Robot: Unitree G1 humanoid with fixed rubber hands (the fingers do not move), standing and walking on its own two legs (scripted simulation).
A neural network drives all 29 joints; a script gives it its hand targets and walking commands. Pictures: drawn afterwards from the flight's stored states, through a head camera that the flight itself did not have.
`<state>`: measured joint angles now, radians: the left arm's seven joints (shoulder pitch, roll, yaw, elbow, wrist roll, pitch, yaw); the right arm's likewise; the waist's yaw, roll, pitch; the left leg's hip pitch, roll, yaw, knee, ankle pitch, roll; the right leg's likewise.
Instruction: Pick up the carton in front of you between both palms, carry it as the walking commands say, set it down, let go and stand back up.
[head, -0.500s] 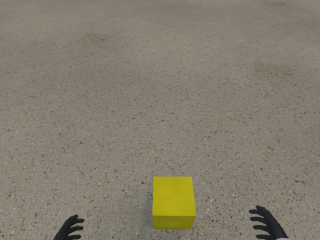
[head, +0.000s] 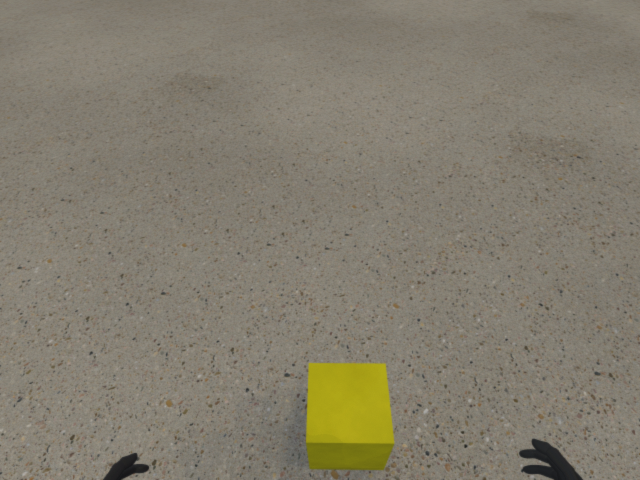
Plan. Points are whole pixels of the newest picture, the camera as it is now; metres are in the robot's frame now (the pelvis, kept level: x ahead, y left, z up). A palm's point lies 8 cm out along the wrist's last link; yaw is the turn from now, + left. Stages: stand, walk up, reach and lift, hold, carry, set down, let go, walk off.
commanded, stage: stand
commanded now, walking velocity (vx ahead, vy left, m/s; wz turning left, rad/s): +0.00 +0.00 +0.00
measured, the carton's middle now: (346, 417) +0.43 -0.05 -0.65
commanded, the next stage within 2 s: none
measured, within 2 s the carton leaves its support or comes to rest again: neither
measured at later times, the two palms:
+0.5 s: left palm out of the picture +0.08 +0.30 -0.09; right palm out of the picture +0.08 -0.30 -0.09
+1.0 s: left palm out of the picture +0.07 +0.31 -0.10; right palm out of the picture +0.06 -0.31 -0.10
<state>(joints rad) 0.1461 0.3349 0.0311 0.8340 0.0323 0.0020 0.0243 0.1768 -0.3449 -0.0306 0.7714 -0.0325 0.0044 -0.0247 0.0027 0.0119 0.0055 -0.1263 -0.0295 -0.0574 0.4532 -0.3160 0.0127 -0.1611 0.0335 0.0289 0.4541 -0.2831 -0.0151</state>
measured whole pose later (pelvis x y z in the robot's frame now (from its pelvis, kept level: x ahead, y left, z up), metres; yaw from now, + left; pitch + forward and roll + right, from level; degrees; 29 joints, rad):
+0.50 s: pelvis -0.02 +0.00 +0.01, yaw +0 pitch -2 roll +0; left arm 0.13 0.36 0.02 0.96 0.02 0.00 0.01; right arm 0.17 -0.37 -0.01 0.90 -0.03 -0.01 -0.02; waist 0.01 0.01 0.02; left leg -0.10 -0.03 -0.05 0.39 -0.25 0.01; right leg -0.13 0.03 0.04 0.39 -0.22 -0.01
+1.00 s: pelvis -0.03 +0.00 +0.01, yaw +0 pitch -3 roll +0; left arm 0.11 0.38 0.01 1.03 0.02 -0.01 0.01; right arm 0.14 -0.39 0.00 0.99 -0.02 -0.01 -0.02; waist 0.01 0.01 0.03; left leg -0.08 -0.03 -0.05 0.35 -0.22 0.01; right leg -0.12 0.03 0.04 0.35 -0.19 -0.01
